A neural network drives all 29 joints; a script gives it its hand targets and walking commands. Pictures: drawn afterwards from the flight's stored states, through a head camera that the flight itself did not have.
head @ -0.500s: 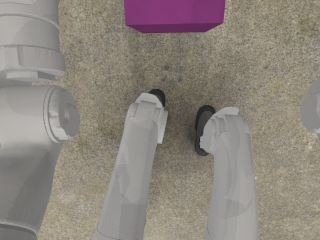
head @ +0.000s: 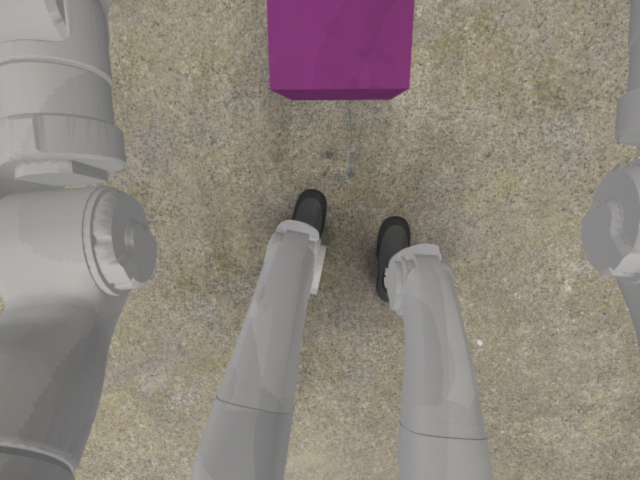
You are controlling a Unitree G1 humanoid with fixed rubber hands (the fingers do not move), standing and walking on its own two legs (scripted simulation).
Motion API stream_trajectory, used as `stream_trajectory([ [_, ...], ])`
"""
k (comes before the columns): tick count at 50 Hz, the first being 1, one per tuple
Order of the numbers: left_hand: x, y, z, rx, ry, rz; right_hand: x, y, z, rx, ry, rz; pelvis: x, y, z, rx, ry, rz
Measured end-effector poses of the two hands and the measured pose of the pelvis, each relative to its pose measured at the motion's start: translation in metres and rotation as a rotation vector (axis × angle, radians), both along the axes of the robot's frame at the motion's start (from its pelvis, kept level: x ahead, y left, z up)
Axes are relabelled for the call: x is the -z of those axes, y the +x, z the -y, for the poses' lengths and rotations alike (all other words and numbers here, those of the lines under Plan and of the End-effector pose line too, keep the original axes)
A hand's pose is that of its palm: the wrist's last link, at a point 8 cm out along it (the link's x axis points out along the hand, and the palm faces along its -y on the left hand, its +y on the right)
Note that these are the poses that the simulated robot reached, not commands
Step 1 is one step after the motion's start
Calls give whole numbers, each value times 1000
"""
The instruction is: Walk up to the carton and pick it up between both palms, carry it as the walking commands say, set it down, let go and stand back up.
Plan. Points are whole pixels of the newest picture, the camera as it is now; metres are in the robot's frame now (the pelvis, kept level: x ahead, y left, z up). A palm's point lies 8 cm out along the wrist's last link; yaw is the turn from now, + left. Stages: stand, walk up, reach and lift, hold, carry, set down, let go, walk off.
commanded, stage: set down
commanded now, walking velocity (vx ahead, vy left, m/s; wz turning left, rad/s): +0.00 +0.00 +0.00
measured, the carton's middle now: (340, 34) +0.56 +0.09 -0.52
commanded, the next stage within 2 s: let go in 0.10 s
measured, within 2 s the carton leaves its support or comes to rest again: neither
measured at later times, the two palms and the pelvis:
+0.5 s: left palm out of the picture +0.49 +0.26 -0.04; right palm out of the picture +0.52 -0.15 -0.05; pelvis +0.08 +0.03 +0.07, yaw -3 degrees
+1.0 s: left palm out of the picture +0.29 +0.22 +0.05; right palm out of the picture +0.33 -0.22 +0.04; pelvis +0.11 +0.00 +0.12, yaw +1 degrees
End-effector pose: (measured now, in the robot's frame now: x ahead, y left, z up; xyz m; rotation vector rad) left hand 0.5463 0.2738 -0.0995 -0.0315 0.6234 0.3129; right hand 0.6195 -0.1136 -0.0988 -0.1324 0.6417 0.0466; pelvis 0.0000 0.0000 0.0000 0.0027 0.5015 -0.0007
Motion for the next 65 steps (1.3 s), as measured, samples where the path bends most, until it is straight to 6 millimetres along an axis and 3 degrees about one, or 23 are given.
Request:
stream_trajectory([
  [6, -20, -2, 4, 27, 6, -59, -17, -4, -3, -8, -4, -66, -15, 16, -4, -9, -17, -134],
  [11, -31, -1, 20, 81, 10, -66, -28, -15, -6, 21, 9, -68, -25, 34, -11, -8, -25, -225],
  [17, -37, -7, 34, 174, 36, -95, -36, -41, 11, 95, -57, -59, -43, 53, -19, 15, -23, -245],
  [22, -48, -33, 25, 237, 87, -139, -40, -76, 31, 142, -96, -75, -59, 72, -26, 27, -20, -221],
  [33, -92, -117, 6, 264, 101, -170, -72, -148, 42, 90, -104, -89, -85, 94, -23, 9, -16, -100],
  [40, -119, -193, 15, 253, 87, -205, -102, -210, 65, 71, -83, -100, -103, 101, -13, -7, -8, 61],
  [46, -147, -237, 37, 261, 66, -178, -129, -262, 93, 77, -82, -113, -117, 107, -2, -9, 4, 249],
  [51, -154, -260, 53, 283, 73, -197, -139, -297, 111, 83, -78, -131, -123, 112, 5, -7, 12, 383],
  [57, -155, -277, 56, 278, 81, -215, -146, -327, 121, 75, -87, -161, -126, 119, 12, -19, 19, 483],
  [65, -156, -273, 51, 277, 73, -205, -155, -336, 124, 90, -69, -157, -126, 128, 10, -16, 13, 543],
])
